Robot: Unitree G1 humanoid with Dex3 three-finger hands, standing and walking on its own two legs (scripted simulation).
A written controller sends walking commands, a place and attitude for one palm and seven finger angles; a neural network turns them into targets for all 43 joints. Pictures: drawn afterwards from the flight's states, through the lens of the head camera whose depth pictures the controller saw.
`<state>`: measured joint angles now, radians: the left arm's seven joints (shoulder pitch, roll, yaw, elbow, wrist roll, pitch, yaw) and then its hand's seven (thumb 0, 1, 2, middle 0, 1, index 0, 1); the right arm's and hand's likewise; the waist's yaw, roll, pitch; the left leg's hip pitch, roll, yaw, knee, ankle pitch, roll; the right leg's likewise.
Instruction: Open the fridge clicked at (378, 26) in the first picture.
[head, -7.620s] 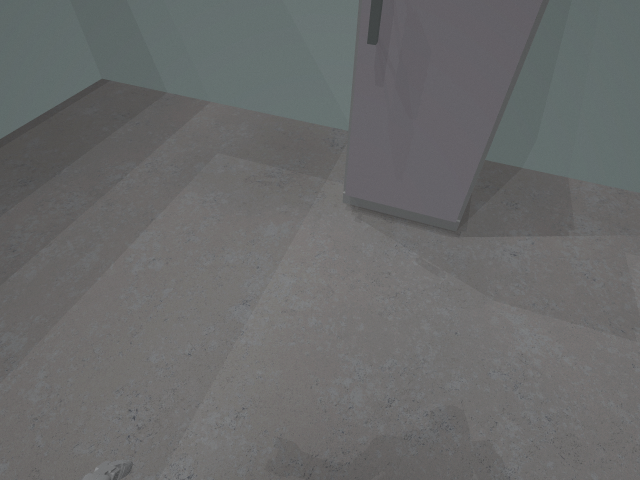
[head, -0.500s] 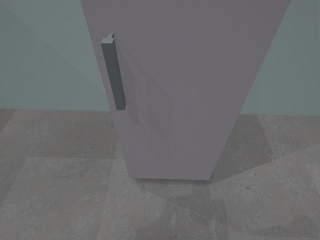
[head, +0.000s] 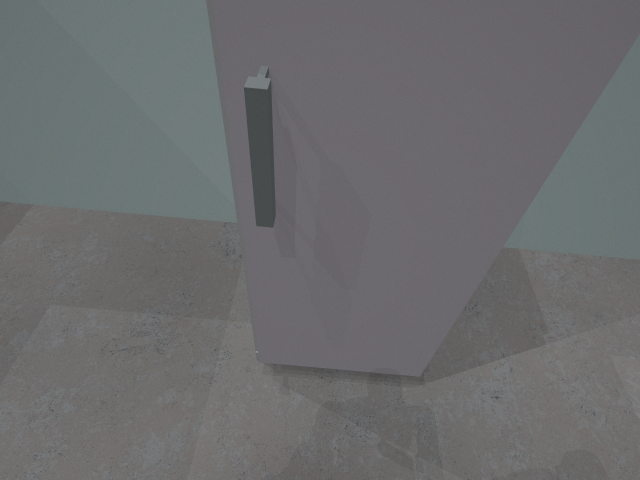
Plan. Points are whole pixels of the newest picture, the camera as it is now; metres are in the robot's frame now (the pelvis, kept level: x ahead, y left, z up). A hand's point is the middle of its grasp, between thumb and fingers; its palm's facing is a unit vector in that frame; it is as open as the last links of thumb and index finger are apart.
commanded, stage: shuffle to correct the standing spot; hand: left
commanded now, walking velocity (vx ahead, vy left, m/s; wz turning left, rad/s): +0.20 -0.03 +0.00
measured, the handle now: (265, 153) +0.52 +0.13 +0.13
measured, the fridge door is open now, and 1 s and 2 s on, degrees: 0 0 0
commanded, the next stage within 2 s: come to a stop and stand still in 0.02 s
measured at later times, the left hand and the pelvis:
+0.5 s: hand (214, 436) +0.21 +0.17 -0.17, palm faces -0.04 -0.98 -0.20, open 7.3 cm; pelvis +0.10 -0.01 +0.00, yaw +0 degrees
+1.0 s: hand out of the picture +0.08 +0.20 -0.17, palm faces +0.10 -0.97 -0.23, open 7.4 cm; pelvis +0.06 +0.00 +0.00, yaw +1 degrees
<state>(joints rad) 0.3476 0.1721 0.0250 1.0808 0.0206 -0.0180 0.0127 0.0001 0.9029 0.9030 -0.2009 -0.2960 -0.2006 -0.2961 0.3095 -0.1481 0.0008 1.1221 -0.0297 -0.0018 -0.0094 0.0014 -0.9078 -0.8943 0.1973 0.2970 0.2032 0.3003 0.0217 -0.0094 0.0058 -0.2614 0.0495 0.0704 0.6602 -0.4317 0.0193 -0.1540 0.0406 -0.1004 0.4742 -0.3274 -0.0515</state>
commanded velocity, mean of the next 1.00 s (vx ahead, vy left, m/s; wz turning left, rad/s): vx -0.05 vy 0.00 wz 0.00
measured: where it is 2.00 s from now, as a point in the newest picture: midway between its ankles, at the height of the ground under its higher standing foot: outside the picture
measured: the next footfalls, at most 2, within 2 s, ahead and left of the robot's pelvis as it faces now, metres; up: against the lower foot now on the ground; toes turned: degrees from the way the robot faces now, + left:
right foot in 0.52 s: +0.22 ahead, -0.10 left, +0.00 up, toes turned -5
left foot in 0.94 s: +0.07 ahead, +0.12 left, +0.00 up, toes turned +3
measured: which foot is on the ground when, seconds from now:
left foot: down 0.00-0.52, up 0.54-0.92, down 0.94-1.00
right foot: down 0.00-0.06, up 0.08-0.50, down 0.52-0.96, up 0.98-1.00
